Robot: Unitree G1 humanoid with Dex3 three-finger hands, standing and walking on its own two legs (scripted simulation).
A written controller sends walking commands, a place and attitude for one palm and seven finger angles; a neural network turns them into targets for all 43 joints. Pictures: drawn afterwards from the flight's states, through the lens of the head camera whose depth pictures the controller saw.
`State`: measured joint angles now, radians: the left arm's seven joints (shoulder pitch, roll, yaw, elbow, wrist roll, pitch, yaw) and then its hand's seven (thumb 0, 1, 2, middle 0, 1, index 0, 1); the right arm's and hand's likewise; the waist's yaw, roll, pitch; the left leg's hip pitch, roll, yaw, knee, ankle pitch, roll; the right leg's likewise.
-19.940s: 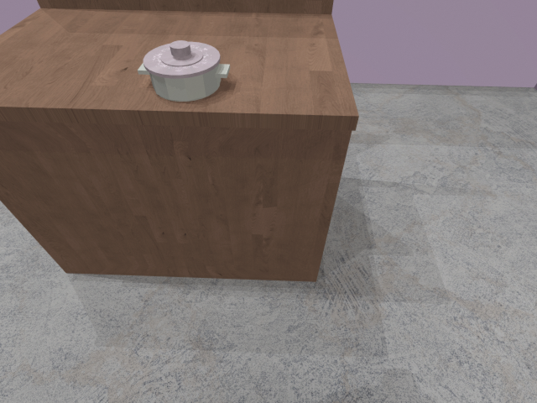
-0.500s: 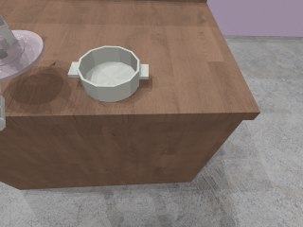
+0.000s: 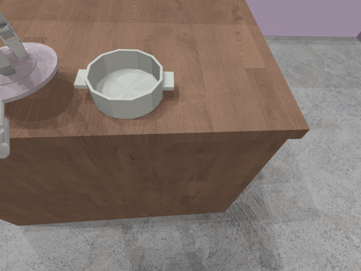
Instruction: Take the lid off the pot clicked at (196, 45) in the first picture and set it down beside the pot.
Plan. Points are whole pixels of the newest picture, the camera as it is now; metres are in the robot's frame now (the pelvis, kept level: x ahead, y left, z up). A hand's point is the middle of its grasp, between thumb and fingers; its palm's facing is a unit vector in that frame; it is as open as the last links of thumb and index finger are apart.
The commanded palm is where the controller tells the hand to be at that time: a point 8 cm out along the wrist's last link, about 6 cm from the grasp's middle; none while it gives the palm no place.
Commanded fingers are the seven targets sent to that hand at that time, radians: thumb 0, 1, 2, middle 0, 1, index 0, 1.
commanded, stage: lower the lid onto the table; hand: left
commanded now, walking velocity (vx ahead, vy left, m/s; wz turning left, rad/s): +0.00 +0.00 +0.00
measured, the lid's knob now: (3, 60) +0.52 +0.30 +0.17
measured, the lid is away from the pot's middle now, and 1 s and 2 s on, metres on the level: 0.22 0.23 0.23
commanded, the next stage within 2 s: open the fingers wide in 1.08 s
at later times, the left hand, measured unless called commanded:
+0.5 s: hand (4, 73) +0.49 +0.29 +0.17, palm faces -0.44 -0.28 -0.86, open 7.2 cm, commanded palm +0.55 +0.29 +0.23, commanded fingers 0.00 0.77 0.87 -0.71 -1.10 -0.76 -1.13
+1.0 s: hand (10, 82) +0.49 +0.30 +0.14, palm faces -0.46 -0.25 -0.85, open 7.2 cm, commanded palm +0.56 +0.29 +0.20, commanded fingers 0.00 0.77 0.87 -0.71 -1.10 -0.76 -1.13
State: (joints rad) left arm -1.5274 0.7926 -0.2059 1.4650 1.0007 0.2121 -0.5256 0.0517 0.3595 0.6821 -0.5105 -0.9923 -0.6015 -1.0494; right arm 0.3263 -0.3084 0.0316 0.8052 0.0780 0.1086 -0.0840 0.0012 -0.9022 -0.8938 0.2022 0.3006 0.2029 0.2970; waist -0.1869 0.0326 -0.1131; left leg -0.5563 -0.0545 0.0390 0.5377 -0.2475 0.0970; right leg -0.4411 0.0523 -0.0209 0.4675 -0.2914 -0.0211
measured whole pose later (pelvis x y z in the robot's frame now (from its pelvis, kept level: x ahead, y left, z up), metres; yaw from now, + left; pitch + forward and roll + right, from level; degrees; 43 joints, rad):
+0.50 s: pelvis +0.00 +0.00 +0.00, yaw +0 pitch +16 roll -3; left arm -1.46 0.81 -0.19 1.45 0.99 0.16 -0.52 0.05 0.36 0.68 -0.51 -0.99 -0.60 -1.05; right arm 0.35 -0.31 0.03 0.80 0.08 0.12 -0.10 0.00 -0.90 -0.89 0.20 0.30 0.20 0.30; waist -0.19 0.03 -0.11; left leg -0.61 -0.04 0.04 0.59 -0.27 0.10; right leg -0.49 0.06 -0.02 0.50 -0.30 -0.02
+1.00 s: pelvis -0.01 +0.01 -0.01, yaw -1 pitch +18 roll -4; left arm -1.46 0.81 -0.19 1.48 1.01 0.11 -0.48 0.04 0.35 0.68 -0.51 -1.00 -0.60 -1.05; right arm 0.37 -0.30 0.03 0.79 0.08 0.13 -0.10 0.00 -0.90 -0.89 0.20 0.30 0.20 0.30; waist -0.21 0.04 -0.12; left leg -0.69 -0.04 0.04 0.66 -0.29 0.11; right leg -0.56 0.06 -0.03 0.56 -0.32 -0.01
